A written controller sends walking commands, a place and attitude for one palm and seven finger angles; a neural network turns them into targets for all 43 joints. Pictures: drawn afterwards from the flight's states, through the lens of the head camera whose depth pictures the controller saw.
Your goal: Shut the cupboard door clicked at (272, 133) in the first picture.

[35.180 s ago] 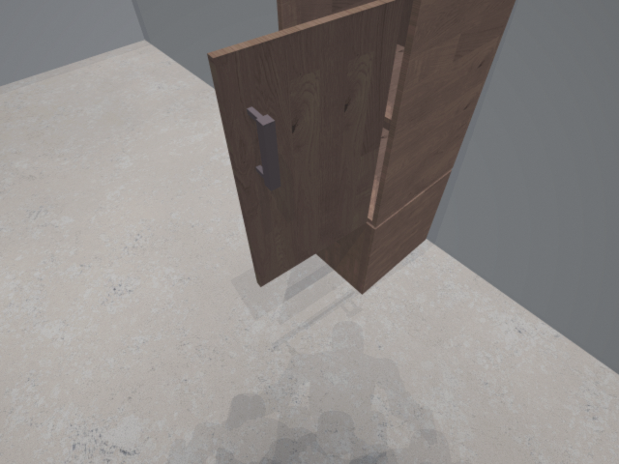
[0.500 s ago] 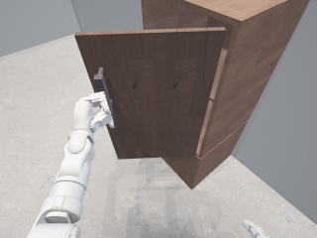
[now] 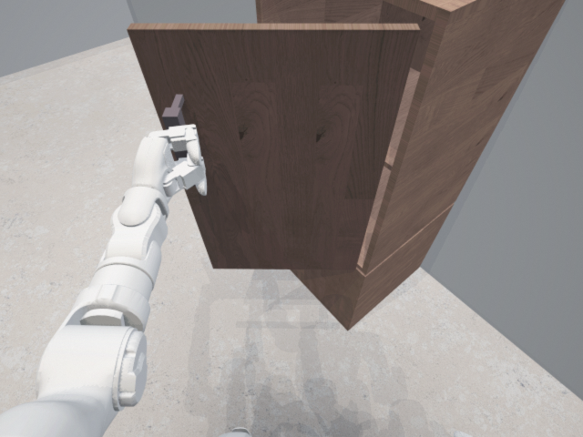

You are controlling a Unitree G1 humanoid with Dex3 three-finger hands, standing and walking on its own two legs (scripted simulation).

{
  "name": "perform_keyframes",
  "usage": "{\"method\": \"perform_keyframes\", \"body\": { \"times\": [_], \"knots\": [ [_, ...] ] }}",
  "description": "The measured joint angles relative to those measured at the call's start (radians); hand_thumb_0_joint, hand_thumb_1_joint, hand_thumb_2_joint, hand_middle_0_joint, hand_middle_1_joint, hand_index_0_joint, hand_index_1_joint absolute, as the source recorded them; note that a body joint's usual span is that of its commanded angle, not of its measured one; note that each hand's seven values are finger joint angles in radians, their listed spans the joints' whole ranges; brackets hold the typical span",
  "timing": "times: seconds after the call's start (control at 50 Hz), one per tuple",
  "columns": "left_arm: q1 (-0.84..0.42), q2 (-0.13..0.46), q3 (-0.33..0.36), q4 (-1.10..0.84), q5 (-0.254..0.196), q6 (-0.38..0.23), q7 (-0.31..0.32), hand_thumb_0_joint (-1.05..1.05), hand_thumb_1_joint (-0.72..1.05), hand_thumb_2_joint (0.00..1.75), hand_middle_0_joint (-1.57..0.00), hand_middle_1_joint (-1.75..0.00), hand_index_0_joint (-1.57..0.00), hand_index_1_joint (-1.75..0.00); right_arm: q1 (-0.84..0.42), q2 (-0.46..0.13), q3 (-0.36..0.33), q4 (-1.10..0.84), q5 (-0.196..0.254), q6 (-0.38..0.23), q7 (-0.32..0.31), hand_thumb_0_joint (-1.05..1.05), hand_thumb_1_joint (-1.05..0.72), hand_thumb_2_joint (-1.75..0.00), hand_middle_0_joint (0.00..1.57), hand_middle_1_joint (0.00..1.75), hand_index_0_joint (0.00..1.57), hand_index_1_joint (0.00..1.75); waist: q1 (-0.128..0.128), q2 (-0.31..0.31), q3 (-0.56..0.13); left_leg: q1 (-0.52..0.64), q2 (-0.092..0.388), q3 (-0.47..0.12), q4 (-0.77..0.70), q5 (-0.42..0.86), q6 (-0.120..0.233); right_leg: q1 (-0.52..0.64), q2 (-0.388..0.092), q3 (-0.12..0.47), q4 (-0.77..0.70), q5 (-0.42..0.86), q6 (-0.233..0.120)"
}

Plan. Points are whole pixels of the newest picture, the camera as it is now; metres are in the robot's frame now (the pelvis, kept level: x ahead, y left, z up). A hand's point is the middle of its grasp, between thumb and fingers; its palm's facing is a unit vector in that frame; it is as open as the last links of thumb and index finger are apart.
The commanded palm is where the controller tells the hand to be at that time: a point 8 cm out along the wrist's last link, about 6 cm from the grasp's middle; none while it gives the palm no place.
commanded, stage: push the door shut along its arc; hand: left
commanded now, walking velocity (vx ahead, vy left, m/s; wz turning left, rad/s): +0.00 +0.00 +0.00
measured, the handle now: (186, 142) +0.52 +0.16 +0.12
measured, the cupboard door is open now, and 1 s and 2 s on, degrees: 50 32 20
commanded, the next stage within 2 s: pull the fist back off the door in 1.36 s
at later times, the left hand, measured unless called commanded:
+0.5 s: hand (225, 138) +0.52 +0.10 +0.13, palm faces -0.21 -0.98 -0.03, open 3.1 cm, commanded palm +0.52 +0.15 +0.12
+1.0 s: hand (250, 115) +0.57 +0.07 +0.13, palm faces -0.31 -0.95 -0.01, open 3.0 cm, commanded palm +0.58 +0.11 +0.12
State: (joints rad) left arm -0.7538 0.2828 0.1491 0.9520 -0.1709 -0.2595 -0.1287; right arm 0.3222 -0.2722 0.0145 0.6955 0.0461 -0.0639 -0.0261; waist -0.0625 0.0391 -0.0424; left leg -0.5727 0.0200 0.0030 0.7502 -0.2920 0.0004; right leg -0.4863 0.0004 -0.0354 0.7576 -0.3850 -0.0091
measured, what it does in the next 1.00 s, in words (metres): stands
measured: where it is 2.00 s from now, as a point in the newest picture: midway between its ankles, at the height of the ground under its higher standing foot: outside the picture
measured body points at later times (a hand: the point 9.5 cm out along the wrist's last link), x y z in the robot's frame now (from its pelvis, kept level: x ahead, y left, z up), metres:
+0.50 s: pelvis -0.01 +0.01 -0.02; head +0.09 +0.01 +0.42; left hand +0.52 +0.16 +0.13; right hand -0.02 -0.26 -0.13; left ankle +0.05 +0.12 -0.71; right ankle +0.00 -0.11 -0.71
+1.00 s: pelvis +0.01 +0.01 -0.02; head +0.14 +0.00 +0.41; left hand +0.58 +0.12 +0.13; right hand -0.05 -0.26 -0.13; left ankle +0.05 +0.12 -0.71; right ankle +0.00 -0.11 -0.71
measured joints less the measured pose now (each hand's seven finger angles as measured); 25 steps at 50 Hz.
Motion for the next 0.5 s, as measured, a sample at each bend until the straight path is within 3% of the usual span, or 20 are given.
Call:
{"method": "perform_keyframes", "body": {
  "times": [0.2, 0.5],
  "knots": [
    [-0.164, 0.058, 0.014, 0.172, -0.007, -0.022, -0.055, 0.02, 0.90, 0.90, -1.32, -1.50, -1.31, -1.50, 0.034, -0.015, 0.000, 0.029, -0.010, -0.020, -0.001, 0.01, -0.91, -0.90, 0.20, 0.30, 0.20, 0.30, -0.046, -0.003, 0.001, -0.093, 0.000, -0.007, 0.041, 0.002, 0.004, -0.088, 0.000, -0.006, 0.035, 0.003, 0.003],
    [-0.357, 0.149, 0.057, 0.309, 0.038, -0.007, -0.118, 0.02, 0.90, 0.90, -1.30, -1.50, -1.29, -1.50, 0.084, -0.022, 0.001, 0.036, -0.031, -0.038, 0.008, 0.01, -0.91, -0.90, 0.20, 0.30, 0.21, 0.30, -0.118, 0.002, -0.013, -0.242, 0.011, -0.003, 0.112, -0.017, 0.010, -0.232, 0.010, 0.000, 0.090, -0.005, 0.009]
  ]
}}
